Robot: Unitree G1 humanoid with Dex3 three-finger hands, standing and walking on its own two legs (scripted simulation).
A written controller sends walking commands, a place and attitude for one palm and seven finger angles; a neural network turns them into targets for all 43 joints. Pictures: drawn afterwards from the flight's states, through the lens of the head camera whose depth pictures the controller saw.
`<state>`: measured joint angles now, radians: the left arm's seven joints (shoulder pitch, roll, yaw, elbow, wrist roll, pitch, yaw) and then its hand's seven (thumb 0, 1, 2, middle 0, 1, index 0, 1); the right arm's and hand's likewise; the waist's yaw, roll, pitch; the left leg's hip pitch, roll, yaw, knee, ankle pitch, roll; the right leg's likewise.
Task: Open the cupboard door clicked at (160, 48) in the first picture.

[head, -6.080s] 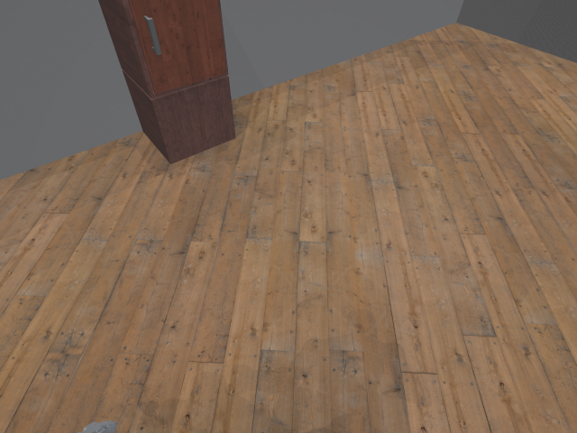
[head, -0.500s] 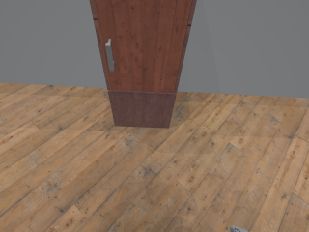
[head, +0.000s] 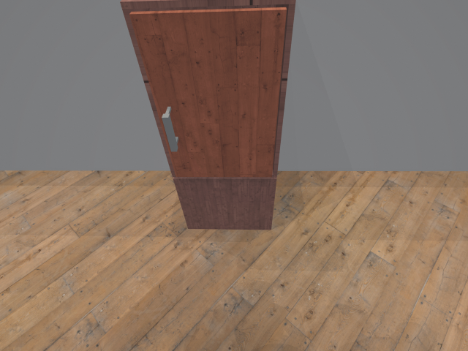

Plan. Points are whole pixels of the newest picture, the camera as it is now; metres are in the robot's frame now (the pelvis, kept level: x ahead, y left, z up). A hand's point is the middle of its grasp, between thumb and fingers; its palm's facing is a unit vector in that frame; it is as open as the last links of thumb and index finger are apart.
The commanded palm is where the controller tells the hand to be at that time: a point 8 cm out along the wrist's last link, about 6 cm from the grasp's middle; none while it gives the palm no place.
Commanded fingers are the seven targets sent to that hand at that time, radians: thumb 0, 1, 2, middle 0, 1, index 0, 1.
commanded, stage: take the last steps up to it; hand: left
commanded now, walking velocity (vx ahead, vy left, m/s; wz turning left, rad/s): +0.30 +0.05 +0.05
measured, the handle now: (171, 129) +0.76 +0.25 -0.09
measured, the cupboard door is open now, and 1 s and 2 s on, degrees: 0 0 0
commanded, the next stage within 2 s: come to a stop and stand still in 0.46 s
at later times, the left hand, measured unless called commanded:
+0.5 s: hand out of the picture +0.15 +0.25 -0.18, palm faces +0.05 -0.98 -0.17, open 7.4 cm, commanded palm none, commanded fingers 0.00 0.90 0.90 -0.20 -0.30 -0.20 -0.30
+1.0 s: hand (138, 283) +0.30 +0.25 -0.17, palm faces +0.04 -0.97 -0.23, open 7.3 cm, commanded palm none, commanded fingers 0.00 0.90 0.90 -0.20 -0.30 -0.20 -0.30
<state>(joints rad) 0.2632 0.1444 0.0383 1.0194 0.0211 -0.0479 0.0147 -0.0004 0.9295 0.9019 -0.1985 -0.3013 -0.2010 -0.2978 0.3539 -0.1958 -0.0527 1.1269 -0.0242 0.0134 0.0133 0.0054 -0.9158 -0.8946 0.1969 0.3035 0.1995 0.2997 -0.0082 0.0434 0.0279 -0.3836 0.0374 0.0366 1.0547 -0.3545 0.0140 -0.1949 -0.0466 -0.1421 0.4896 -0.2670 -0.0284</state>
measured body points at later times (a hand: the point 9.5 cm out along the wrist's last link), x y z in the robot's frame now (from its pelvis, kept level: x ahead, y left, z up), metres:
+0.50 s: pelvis +0.16 +0.07 +0.00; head +0.18 +0.08 +0.45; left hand +0.15 +0.30 -0.16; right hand +0.22 -0.16 -0.14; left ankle +0.17 +0.16 -0.74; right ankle +0.14 -0.05 -0.67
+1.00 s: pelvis +0.21 +0.07 -0.01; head +0.25 +0.06 +0.44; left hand +0.29 +0.30 -0.15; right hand +0.25 -0.17 -0.17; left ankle +0.17 +0.20 -0.70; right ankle +0.28 -0.05 -0.74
